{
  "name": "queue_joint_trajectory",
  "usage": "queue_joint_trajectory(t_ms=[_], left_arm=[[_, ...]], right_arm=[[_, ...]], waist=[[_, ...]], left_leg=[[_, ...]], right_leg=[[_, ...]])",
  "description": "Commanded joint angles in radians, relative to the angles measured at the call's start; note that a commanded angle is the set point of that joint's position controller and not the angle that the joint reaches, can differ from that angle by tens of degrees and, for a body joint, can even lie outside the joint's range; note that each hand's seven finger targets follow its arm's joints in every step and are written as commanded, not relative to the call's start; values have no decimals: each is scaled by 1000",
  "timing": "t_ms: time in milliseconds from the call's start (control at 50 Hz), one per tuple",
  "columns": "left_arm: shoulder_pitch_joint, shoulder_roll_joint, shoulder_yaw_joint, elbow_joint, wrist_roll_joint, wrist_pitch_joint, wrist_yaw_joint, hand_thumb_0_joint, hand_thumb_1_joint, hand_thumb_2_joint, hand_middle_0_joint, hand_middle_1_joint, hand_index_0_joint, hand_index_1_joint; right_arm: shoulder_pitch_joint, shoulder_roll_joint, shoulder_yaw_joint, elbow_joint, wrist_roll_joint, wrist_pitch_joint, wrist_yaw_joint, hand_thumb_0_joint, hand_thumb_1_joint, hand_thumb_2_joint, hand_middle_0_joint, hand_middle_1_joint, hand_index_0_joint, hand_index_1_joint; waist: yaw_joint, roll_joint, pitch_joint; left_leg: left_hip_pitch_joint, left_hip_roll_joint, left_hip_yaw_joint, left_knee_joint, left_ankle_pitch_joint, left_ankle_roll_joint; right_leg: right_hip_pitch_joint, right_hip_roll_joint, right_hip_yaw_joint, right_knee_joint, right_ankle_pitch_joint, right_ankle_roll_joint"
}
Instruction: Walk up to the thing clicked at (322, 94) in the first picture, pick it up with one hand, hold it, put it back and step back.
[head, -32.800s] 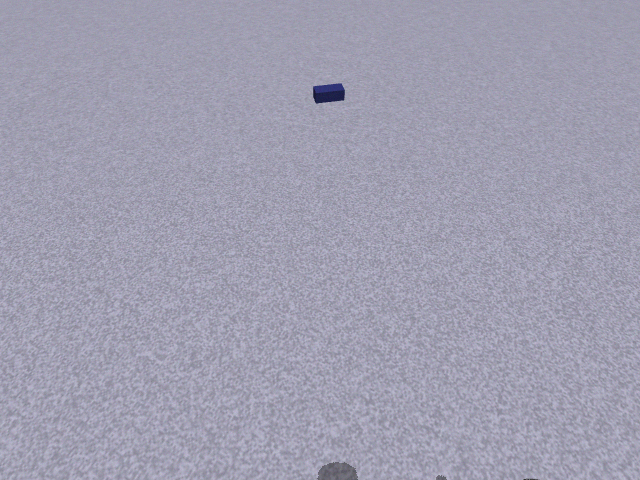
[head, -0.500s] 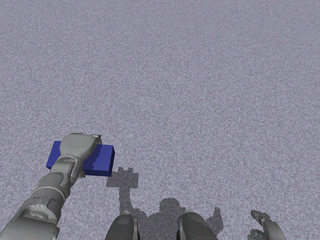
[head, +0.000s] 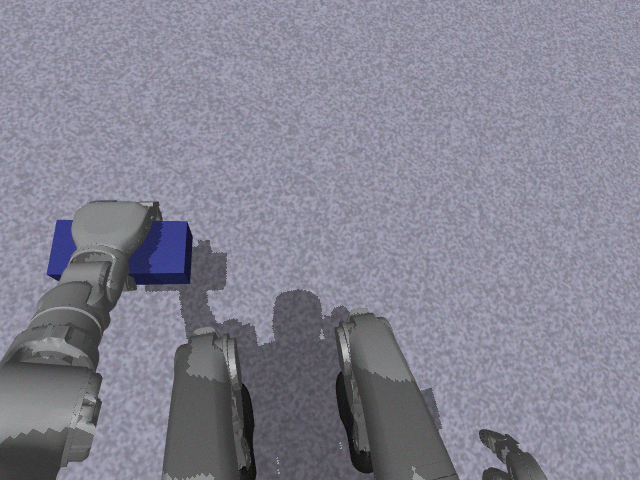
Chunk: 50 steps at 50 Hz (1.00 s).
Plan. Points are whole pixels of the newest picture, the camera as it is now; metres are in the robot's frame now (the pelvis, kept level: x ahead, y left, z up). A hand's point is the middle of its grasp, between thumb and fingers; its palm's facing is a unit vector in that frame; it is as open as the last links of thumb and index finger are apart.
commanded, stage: crouch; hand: left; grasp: from above
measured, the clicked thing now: (127, 253) +0.43 +0.22 -0.17
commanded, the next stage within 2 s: lower in 1.00 s
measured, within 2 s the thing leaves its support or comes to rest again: neither
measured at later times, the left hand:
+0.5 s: hand (149, 255) +0.45 +0.22 -0.26, palm faces -0.45 +0.02 -0.90, open 10.7 cm
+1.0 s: hand (158, 256) +0.46 +0.22 -0.31, palm faces -0.45 +0.02 -0.89, open 10.6 cm
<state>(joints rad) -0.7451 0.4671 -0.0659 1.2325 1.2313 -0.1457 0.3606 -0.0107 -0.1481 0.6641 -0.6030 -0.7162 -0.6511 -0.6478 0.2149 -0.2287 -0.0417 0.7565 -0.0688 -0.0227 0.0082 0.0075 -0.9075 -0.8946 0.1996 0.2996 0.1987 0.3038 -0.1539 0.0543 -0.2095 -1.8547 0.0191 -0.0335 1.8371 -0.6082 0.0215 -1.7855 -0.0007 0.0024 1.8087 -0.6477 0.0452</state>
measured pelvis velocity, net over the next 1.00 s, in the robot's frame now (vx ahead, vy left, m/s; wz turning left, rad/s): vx -0.01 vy -0.01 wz -0.07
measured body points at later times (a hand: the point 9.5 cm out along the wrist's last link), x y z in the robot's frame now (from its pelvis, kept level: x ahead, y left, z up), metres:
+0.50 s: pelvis -0.01 -0.02 -0.10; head +0.22 +0.02 +0.29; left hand +0.47 +0.22 -0.21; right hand +0.05 -0.29 -0.22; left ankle +0.08 +0.11 -0.47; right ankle +0.07 -0.14 -0.47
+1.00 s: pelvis -0.01 -0.01 -0.15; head +0.22 +0.02 +0.23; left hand +0.48 +0.21 -0.26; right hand +0.01 -0.29 -0.27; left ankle +0.08 +0.11 -0.47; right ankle +0.07 -0.14 -0.47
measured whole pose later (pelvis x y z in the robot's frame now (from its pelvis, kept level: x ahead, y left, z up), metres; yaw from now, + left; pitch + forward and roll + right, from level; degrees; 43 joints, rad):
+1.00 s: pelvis -0.01 -0.01 -0.15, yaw -4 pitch +34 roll -6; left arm -0.96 0.65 0.03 1.46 1.29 -0.20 0.42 -0.01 -0.12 0.65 -0.58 -0.73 -0.63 -0.66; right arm 0.16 -0.25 0.03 0.79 -0.14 -0.06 0.12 0.00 -0.92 -0.90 0.20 0.30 0.20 0.30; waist -0.22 0.00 -0.08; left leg -2.28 0.04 -0.12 2.34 -0.66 -0.01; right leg -2.21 0.05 -0.05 2.29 -0.69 0.04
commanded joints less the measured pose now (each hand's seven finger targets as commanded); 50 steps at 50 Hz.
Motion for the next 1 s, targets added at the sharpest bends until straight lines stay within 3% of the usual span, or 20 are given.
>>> queue_joint_trajectory(t_ms=[0,20,40,120,160,180,220,380,400,420,460,520,620,640,820,860,880,900,960,980], left_arm=[[-384,233,69,-135,17,-18,80,0,644,1054,-1011,-837,-1011,-841],[-352,209,61,-93,20,-15,83,0,644,1062,-1001,-856,-1004,-855],[-448,248,77,-187,21,-23,91,0,629,1068,-990,-863,-992,-864],[-399,252,86,-86,32,-17,100,0,631,1068,-1011,-839,-1006,-848],[-462,291,107,-138,31,-27,104,0,648,1086,-1016,-866,-1013,-871],[-397,235,81,-42,34,-14,99,0,649,1080,-1011,-872,-1012,-873],[-439,291,104,-81,28,-20,100,0,644,1066,-1006,-864,-1007,-865],[-416,317,115,3,27,-34,88,0,597,1016,-951,-866,-961,-857],[-478,369,141,-53,32,-46,90,0,607,1001,-950,-867,-963,-854],[-475,368,145,-42,35,-48,90,0,613,993,-956,-864,-970,-850],[-465,314,104,13,40,-51,88,0,588,982,-949,-833,-958,-825],[-498,368,140,-16,40,-60,99,0,612,998,-959,-857,-970,-846],[-544,383,135,28,46,-62,106,0,588,986,-934,-858,-945,-847],[-516,352,115,68,46,-59,104,0,570,954,-923,-838,-936,-825],[-591,425,138,35,40,-61,112,0,565,947,-916,-846,-929,-833],[-544,392,118,87,47,-56,107,0,583,965,-939,-843,-947,-835],[-573,416,134,57,42,-64,108,0,582,974,-937,-859,-946,-849],[-549,429,141,70,43,-63,107,0,587,971,-941,-851,-949,-843],[-535,401,119,103,36,-58,100,0,590,983,-946,-857,-952,-850],[-561,435,141,73,34,-61,102,0,610,973,-949,-864,-960,-852]], right_arm=[[142,-220,-70,-40,-16,-33,7,0,-905,-903,199,299,200,299],[146,-224,-68,-40,-21,-38,17,0,-904,-902,199,299,200,299],[150,-227,-72,-27,-25,-38,21,0,-904,-902,199,299,200,299],[159,-224,-67,-21,-36,-41,43,0,-911,-906,199,299,200,299],[163,-218,-67,-23,-42,-41,52,0,-913,-906,199,299,200,299],[166,-217,-63,-22,-44,-42,58,0,-915,-906,199,299,199,299],[155,-216,-65,-23,-45,-40,63,0,-914,-906,199,299,200,299],[144,-214,-53,-19,-54,-34,84,0,-913,-904,199,299,200,299],[147,-223,-57,-12,-56,-34,84,0,-911,-904,199,299,200,299],[153,-216,-53,-15,-58,-34,86,0,-912,-905,200,299,200,299],[135,-221,-50,-12,-58,-32,88,0,-912,-904,200,299,200,299],[151,-226,-49,-2,-64,-34,90,0,-911,-904,200,299,200,299],[138,-244,-42,4,-67,-38,92,0,-908,-903,200,300,200,300],[128,-233,-35,-3,-66,-38,94,0,-911,-904,200,300,200,300],[139,-251,-16,16,-70,-43,92,0,-911,-904,200,300,200,300],[140,-249,-8,10,-69,-42,95,0,-913,-904,200,300,199,300],[158,-256,-7,20,-72,-43,96,0,-914,-905,200,300,199,300],[151,-257,-7,18,-70,-43,96,0,-914,-905,200,300,200,300],[138,-258,2,9,-68,-42,99,0,-915,-905,200,300,199,300],[144,-266,0,9,-72,-43,99,0,-913,-904,200,300,200,300]], waist=[[-27,131,-628],[-31,132,-619],[-33,164,-650],[-32,159,-645],[-35,171,-683],[-47,146,-642],[-36,149,-635],[-41,104,-599],[-41,138,-607],[-39,155,-610],[-48,157,-593],[-50,164,-606],[-59,186,-562],[-58,183,-560],[-66,192,-565],[-75,183,-558],[-85,170,-558],[-68,170,-559],[-78,165,-531],[-76,187,-533]], left_leg=[[508,-20,-43,-157,118,-10],[516,-16,-56,-151,140,-15],[515,-13,-58,-136,140,-18],[462,-16,-28,-56,172,-11],[444,-17,-11,-12,204,-3],[430,-15,-18,-7,197,-4],[374,-17,0,22,162,3],[236,-12,12,118,151,14],[230,-9,10,123,136,11],[256,-7,8,129,147,7],[222,-9,7,142,115,7],[214,-7,4,167,132,6],[168,-6,1,187,49,5],[164,-7,3,193,50,5],[119,-5,-1,241,55,6],[108,-7,4,261,80,8],[90,-7,5,274,99,11],[94,-6,2,274,95,10],[73,-4,0,280,75,10],[91,-4,-7,275,64,7]], right_leg=[[122,20,-80,-145,156,-87],[98,14,-85,-122,165,-86],[71,17,-91,-99,165,-88],[70,21,-91,-67,200,-84],[94,29,-91,-48,241,-83],[75,25,-94,-42,231,-80],[72,35,-91,-35,216,-81],[75,50,-90,33,230,-71],[41,53,-95,50,209,-76],[35,52,-96,60,218,-79],[5,59,-102,78,188,-82],[-3,59,-111,107,203,-80],[-87,60,-120,140,125,-85],[-79,62,-121,142,126,-86],[-104,65,-134,198,136,-85],[-92,68,-134,203,165,-81],[-75,68,-136,207,188,-77],[-85,67,-138,214,179,-79],[-102,71,-144,222,161,-80],[-120,66,-147,230,150,-82]])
